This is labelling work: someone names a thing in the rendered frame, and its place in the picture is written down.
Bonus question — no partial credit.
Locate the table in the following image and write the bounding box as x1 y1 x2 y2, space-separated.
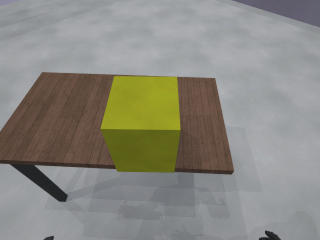
0 72 234 202

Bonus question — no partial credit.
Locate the robot right hand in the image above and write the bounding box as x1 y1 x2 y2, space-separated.
259 230 281 240

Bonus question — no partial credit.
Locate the carton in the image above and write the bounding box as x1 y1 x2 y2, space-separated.
100 76 181 173

